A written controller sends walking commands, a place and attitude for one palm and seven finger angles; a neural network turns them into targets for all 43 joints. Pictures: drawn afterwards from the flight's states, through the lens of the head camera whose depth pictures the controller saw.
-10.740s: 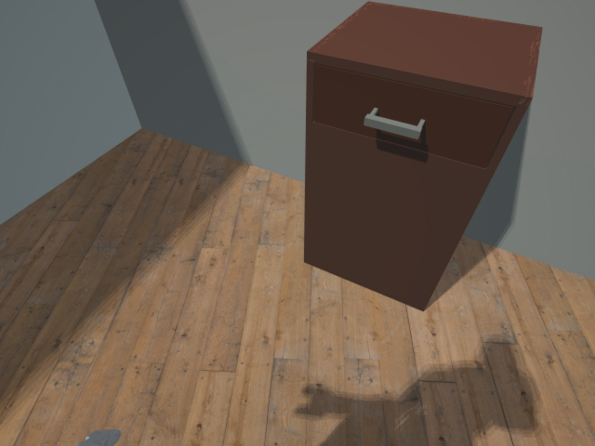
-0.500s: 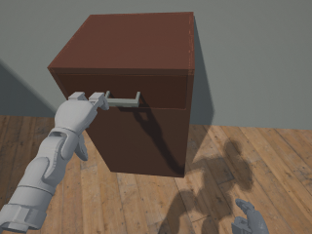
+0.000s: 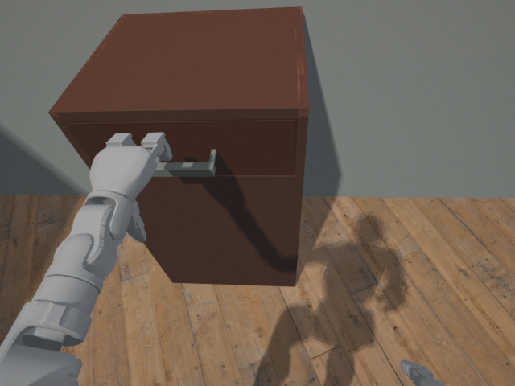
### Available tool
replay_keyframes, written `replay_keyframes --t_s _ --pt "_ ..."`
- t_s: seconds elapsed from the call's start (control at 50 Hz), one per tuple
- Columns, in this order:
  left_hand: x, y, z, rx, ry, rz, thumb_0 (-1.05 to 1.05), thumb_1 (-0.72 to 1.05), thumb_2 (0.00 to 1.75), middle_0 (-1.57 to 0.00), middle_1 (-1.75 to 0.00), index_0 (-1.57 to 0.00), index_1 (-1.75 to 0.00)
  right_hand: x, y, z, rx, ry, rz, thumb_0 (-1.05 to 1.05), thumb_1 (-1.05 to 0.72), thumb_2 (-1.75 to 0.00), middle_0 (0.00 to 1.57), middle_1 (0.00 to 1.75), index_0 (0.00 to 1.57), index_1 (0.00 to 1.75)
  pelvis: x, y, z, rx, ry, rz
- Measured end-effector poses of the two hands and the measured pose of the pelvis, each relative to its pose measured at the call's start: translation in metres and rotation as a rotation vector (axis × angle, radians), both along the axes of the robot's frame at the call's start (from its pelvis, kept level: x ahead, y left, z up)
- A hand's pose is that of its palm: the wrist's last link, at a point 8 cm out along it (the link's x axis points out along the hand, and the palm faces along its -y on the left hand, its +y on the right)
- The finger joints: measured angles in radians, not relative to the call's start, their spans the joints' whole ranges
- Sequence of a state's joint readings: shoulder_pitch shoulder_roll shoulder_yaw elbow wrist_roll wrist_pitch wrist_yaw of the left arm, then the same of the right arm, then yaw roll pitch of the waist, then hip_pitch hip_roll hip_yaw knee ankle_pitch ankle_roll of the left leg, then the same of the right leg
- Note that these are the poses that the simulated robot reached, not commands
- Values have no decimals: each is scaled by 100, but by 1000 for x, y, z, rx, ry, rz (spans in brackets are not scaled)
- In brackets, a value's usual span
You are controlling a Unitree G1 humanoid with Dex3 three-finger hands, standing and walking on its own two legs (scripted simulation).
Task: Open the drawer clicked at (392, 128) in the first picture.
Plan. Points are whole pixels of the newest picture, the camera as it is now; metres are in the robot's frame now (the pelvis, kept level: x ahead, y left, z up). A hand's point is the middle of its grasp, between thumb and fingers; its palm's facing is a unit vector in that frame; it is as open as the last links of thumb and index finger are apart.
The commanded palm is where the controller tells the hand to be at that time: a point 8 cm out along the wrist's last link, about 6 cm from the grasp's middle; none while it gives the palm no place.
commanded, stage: move the hooked fingers above the handle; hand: left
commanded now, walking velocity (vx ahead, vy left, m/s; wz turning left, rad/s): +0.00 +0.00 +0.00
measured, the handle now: (184, 162) +0.53 +0.21 +0.00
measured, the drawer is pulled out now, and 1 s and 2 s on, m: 0.00 0.00 0.00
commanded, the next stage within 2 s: none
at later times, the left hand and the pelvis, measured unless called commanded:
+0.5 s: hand (157, 170) +0.45 +0.22 +0.07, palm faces -0.01 +0.00 -1.00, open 13.8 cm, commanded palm +0.43 +0.22 +0.12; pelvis +0.01 +0.00 -0.01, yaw +0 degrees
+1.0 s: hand (162, 168) +0.47 +0.23 +0.05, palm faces -0.08 -0.01 -1.00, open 13.8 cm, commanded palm +0.45 +0.22 +0.12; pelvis +0.02 +0.00 -0.01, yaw -2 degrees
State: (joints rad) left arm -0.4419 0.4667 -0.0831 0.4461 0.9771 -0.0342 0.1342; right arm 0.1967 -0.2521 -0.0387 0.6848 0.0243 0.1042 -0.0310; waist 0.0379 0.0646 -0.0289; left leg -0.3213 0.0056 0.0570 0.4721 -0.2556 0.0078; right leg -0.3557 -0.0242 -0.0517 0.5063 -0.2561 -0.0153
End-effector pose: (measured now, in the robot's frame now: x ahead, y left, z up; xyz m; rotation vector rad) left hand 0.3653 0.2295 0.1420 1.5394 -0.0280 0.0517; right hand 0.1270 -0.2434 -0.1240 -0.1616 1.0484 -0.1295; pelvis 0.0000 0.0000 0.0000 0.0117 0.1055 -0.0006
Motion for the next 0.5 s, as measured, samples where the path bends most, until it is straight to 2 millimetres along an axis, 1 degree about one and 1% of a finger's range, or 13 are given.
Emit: replay_keyframes --t_s 0.06,0.1,0.24,0.3,0.42,0.5 --pt "7 2 1 10 11 34 0 -49 30 -32 -120 -32 -120 -1 1 -2 9 9 -3 1 -91 -90 20 30 20 30 2 1 0 0 8 1" --pt "10 -1 -1 9 35 37 0 -49 30 -32 -120 -32 -120 0 1 -3 13 12 -3 1 -91 -90 20 30 20 30 4 2 -1 -1 11 1" --pt "21 -17 -22 -11 117 -30 0 -49 30 -32 -120 -32 -120 3 -1 -1 -8 10 -11 1 -91 -90 20 30 20 30 7 2 -2 0 17 1" --pt "29 -19 -25 -8 102 -52 0 -49 30 -32 -120 -32 -120 1 -4 0 -24 15 -19 1 -91 -90 20 30 20 30 7 1 -4 0 28 2" --pt "49 -11 -16 15 31 -17 0 -49 30 -32 -120 -32 -120 -14 -10 -7 -30 61 -40 1 -91 -90 20 30 20 30 9 0 -6 -2 60 2" --pt "61 -7 -19 33 63 39 0 -49 30 -32 -120 -32 -120 -28 -13 -12 -23 108 -58 1 -91 -90 20 30 20 30 11 0 -7 -3 76 2"
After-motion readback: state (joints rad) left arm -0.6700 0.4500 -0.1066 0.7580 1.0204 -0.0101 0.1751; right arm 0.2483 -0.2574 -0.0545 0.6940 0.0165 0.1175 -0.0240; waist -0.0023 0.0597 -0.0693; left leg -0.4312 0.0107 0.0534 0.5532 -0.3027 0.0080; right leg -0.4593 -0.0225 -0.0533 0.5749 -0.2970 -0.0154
